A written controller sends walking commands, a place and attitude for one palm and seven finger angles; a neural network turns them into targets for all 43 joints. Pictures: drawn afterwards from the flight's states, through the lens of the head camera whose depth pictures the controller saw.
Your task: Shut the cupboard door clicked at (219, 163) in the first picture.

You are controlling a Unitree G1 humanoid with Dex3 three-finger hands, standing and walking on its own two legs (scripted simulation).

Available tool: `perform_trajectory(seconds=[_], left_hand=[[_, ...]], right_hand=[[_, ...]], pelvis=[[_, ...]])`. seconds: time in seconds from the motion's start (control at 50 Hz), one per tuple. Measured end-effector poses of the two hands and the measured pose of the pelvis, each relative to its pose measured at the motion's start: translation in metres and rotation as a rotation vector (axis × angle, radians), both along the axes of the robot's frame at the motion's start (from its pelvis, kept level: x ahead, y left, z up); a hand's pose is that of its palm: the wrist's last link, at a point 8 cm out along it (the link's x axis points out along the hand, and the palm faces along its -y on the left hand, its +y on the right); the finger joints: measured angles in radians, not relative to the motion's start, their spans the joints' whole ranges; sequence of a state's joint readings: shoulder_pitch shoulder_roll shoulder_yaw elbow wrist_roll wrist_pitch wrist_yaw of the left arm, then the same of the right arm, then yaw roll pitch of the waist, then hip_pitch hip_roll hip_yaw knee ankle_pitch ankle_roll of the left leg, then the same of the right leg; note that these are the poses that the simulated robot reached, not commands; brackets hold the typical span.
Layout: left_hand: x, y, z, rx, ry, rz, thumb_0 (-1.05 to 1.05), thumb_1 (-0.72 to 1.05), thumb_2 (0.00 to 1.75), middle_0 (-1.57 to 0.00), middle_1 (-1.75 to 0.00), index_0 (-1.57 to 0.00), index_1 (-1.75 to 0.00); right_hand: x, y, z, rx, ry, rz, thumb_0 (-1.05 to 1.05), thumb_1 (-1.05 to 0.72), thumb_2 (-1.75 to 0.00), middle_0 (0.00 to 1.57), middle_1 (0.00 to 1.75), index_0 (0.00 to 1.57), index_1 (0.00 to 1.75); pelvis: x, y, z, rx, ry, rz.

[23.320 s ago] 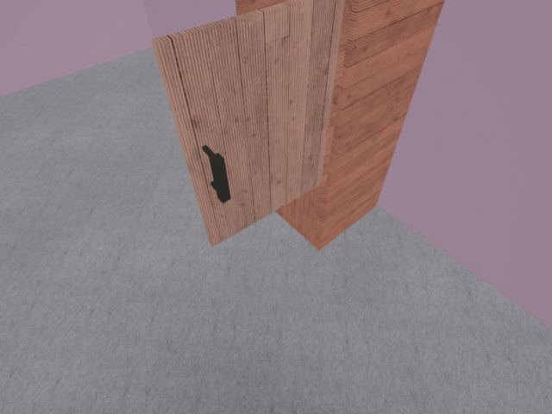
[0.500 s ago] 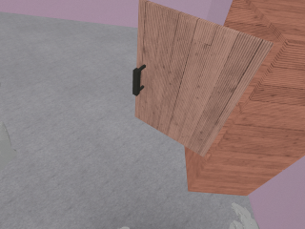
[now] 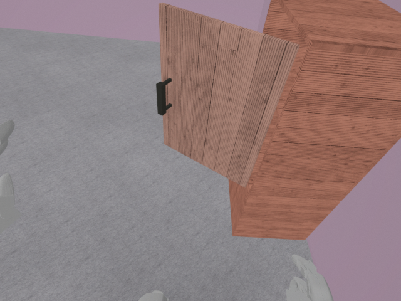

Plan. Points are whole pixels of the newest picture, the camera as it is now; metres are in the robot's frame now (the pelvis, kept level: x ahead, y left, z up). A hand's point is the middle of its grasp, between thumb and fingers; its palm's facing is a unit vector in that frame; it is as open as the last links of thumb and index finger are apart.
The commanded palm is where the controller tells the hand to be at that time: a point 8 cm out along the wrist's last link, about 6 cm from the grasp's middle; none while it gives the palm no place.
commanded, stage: stop stepping back and stand still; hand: left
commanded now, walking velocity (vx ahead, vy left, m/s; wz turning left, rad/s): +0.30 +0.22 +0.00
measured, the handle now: (165, 96) +0.80 +0.20 -0.05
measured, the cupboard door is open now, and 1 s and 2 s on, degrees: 59 59 59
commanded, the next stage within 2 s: let the arm hang, fingers relaxed in 1.40 s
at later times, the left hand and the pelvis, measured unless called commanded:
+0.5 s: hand out of the picture +0.07 +0.31 +0.17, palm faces +0.58 -0.72 -0.38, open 7.4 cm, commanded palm +0.01 +0.33 +0.18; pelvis -0.10 +0.02 +0.00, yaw +6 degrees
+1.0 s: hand out of the picture +0.08 +0.32 +0.16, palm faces +0.54 -0.71 -0.44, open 7.4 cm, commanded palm +0.02 +0.35 +0.18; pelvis -0.08 +0.03 -0.01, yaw +7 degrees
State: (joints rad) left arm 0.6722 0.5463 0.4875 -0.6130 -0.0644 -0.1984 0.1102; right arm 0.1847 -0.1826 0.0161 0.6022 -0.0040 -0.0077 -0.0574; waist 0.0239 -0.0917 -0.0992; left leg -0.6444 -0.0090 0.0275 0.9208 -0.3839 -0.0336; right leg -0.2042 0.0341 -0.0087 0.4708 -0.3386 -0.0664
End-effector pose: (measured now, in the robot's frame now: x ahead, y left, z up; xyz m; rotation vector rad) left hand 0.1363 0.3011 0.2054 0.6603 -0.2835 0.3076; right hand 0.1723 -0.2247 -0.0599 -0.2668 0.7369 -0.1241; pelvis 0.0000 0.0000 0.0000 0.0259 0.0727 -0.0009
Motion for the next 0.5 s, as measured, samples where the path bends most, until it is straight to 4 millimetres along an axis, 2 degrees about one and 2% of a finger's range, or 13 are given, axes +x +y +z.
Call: perform_trajectory(seconds=[0.1,0.18,0.24,0.38,0.44,0.5], left_hand=[[-0.024,0.020,-0.023,-0.173,-0.023,0.215,0.01,0.89,0.90,-0.22,-0.30,-0.21,-0.30],[-0.041,0.021,-0.038,-0.250,-0.017,0.232,0.02,0.89,0.90,-0.21,-0.30,-0.21,-0.30],[-0.061,0.021,-0.035,-0.222,-0.038,0.175,0.02,0.89,0.90,-0.21,-0.30,-0.21,-0.30],[-0.102,0.042,-0.012,-0.117,-0.095,0.172,0.02,0.89,0.90,-0.22,-0.30,-0.21,-0.30],[-0.110,0.045,-0.013,-0.141,-0.112,0.214,0.02,0.89,0.90,-0.22,-0.30,-0.21,-0.30],[-0.117,0.039,-0.021,-0.170,-0.091,0.234,0.02,0.89,0.90,-0.21,-0.30,-0.20,-0.30]], right_hand=[[-0.053,-0.025,-0.016,-0.045,0.089,-0.057,0.01,-0.90,-0.89,0.20,0.30,0.20,0.30],[-0.083,-0.028,-0.022,-0.071,0.113,-0.069,0.01,-0.90,-0.89,0.20,0.30,0.20,0.30],[-0.097,-0.019,-0.021,-0.080,0.087,-0.071,0.01,-0.90,-0.89,0.20,0.30,0.19,0.30],[-0.117,0.026,-0.012,0.019,-0.022,-0.012,0.01,-0.90,-0.89,0.20,0.30,0.20,0.30],[-0.122,0.040,-0.015,0.062,-0.039,0.019,0.01,-0.90,-0.89,0.20,0.30,0.20,0.30],[-0.126,0.045,-0.021,0.088,-0.036,0.048,0.01,-0.90,-0.89,0.21,0.30,0.20,0.30]], pelvis=[[-0.021,0.003,0.002,0.015,-0.031,0.041],[-0.040,0.010,-0.002,-0.001,-0.045,0.090],[-0.056,0.018,-0.008,-0.027,-0.056,0.111],[-0.087,0.023,-0.003,-0.028,-0.092,0.077],[-0.096,0.022,-0.003,-0.032,-0.095,0.087],[-0.103,0.019,-0.005,-0.033,-0.102,0.104]])
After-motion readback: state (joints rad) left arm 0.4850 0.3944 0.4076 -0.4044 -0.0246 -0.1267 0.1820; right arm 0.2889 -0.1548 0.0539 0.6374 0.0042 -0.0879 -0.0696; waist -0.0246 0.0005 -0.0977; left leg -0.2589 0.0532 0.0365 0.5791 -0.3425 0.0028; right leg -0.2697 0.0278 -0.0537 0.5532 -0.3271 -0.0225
